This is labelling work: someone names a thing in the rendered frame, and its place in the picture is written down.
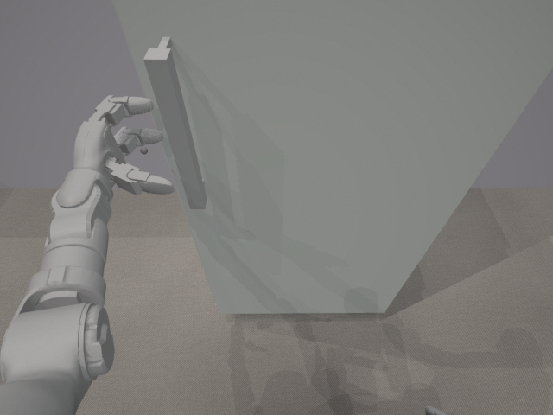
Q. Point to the handle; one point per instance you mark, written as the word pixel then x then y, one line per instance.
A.
pixel 163 77

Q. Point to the fridge door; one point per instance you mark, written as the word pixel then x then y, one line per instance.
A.
pixel 336 137

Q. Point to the left robot upper arm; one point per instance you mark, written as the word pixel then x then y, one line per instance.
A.
pixel 52 356

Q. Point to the left robot forearm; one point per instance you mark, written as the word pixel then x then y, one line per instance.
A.
pixel 74 256

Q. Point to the left robot hand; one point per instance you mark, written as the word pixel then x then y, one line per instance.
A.
pixel 95 146

